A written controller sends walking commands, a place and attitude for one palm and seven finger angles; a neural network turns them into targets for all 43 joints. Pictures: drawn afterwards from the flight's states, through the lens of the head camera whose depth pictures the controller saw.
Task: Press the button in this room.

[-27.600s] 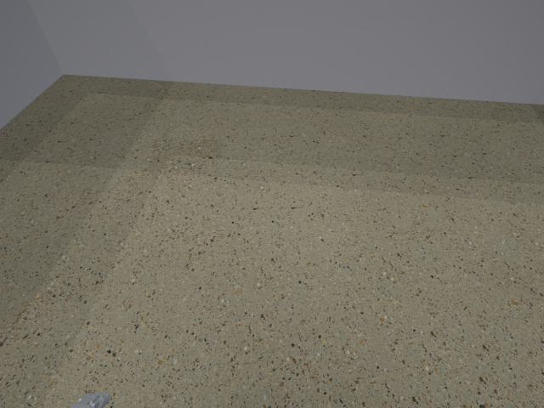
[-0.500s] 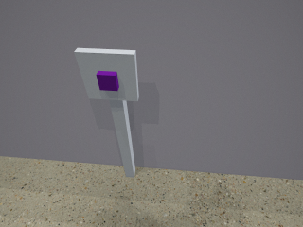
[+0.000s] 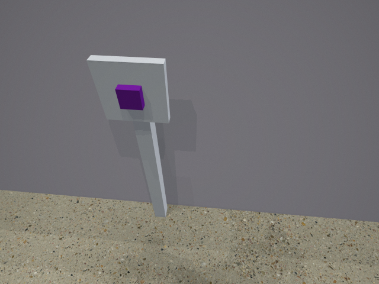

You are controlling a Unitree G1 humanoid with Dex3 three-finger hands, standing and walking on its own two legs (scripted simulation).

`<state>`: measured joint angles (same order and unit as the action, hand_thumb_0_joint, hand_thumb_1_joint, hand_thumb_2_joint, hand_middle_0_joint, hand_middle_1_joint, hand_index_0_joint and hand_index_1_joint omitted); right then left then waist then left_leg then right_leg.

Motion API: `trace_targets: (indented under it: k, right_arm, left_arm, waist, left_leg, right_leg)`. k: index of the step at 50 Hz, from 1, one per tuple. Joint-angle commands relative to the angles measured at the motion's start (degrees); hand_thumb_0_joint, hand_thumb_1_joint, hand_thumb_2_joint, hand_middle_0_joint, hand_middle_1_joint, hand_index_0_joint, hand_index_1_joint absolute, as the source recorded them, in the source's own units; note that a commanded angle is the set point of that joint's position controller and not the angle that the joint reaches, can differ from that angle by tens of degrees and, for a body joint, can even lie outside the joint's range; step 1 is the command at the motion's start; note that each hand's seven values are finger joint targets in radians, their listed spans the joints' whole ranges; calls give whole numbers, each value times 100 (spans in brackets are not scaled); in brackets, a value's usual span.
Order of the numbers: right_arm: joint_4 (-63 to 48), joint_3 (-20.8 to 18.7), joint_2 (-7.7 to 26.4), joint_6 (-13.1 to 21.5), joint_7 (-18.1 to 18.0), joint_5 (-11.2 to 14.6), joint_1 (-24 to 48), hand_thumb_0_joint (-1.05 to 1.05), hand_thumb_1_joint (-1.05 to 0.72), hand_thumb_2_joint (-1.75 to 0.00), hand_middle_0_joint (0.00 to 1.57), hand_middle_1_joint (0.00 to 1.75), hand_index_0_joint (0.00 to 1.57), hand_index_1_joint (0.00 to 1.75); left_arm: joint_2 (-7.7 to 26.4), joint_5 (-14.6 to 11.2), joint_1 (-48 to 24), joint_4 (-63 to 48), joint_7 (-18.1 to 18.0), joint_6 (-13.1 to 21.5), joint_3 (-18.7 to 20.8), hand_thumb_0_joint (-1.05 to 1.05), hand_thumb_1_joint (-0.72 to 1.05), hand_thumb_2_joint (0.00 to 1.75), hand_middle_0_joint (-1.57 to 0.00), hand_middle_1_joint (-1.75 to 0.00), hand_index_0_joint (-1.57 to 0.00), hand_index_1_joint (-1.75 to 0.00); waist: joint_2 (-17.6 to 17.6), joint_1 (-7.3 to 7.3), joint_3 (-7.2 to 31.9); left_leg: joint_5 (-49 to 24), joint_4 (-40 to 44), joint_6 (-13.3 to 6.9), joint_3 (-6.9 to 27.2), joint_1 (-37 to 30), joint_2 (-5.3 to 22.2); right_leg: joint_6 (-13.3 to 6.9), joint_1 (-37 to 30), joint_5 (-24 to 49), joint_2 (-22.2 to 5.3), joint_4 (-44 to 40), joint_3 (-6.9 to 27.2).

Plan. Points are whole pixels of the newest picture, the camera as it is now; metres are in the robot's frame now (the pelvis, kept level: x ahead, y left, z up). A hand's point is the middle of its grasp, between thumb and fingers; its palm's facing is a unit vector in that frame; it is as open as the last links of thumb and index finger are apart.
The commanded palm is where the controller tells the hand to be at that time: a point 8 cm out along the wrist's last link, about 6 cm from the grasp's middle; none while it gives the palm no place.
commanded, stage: come to a stop and stand still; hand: left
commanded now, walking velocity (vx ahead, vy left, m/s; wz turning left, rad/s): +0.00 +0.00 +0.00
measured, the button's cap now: (130, 96) +0.58 +0.21 +0.09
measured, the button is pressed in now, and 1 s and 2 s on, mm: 0 0 0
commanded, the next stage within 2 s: look again from close up in 0.12 s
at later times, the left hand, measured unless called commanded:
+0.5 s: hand out of the picture +0.07 +0.25 -0.15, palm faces -0.01 -0.94 -0.33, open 7.4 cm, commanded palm none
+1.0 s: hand out of the picture +0.09 +0.23 -0.16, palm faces +0.00 -0.95 -0.31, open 7.4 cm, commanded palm none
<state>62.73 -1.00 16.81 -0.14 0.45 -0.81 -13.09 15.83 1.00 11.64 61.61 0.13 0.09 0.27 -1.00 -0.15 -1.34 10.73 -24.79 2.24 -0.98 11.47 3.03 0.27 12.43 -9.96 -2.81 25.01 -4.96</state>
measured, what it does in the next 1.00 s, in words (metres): stands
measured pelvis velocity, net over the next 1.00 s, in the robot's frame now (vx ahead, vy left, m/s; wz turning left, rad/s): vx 0.04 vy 0.01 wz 0.00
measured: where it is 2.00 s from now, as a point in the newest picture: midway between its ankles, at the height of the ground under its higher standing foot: outside the picture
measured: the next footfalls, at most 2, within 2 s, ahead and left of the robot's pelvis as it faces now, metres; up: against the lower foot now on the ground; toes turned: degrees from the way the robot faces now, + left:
none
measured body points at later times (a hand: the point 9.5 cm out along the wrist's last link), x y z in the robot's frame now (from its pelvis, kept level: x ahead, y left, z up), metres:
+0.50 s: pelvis +0.02 +0.01 +0.00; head +0.02 +0.01 +0.45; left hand +0.07 +0.30 -0.13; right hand +0.09 -0.28 -0.13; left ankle +0.03 +0.14 -0.74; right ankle +0.04 -0.12 -0.74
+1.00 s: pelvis +0.04 +0.01 +0.00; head +0.03 +0.00 +0.45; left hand +0.09 +0.28 -0.13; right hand +0.11 -0.27 -0.14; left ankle +0.03 +0.14 -0.74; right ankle +0.04 -0.12 -0.74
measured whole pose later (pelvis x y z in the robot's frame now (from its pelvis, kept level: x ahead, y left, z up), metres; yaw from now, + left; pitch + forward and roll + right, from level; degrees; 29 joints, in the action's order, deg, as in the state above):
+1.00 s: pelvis +0.04 +0.01 +0.00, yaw +0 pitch -2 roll +0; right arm 63.4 0.3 17.4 -0.5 0.1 -1.1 -9.4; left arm 16.3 1.1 10.7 62.9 -0.4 -0.3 -0.2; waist -1.0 0.6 -0.2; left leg 13.1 -22.4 2.1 -1.4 7.5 2.9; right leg 1.1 8.3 -12.0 -2.9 22.3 -4.9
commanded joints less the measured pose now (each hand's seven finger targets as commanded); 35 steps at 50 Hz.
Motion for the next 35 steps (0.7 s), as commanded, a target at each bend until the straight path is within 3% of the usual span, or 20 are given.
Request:
trace_targets:
  k: [1, 35]
  right_arm:
    - [-307, -188, 1008, 154, -85, 0, 151, 0, -90, -90, 20, 30, 20, 30]
    - [-331, -136, 1352, 191, -95, 18, 715, 0, -90, -90, 20, 30, 20, 30]
  left_arm:
    - [1145, -7, -140, -327, -103, 136, 241, 0, 90, 90, -20, -30, -20, -30]
    - [1378, -8, -402, -237, -71, 130, 211, 0, 90, 90, -20, -30, -20, -30]
  waist:
    - [126, 23, -1]
    - [52, 55, 256]
  left_leg:
    - [87, 563, -259, 414, 271, 311]
    - [-580, 797, -279, 467, -176, 433]
  right_leg:
    - [-180, -142, -633, -526, -766, 686]
    - [-119, -581, 339, -532, -765, 537]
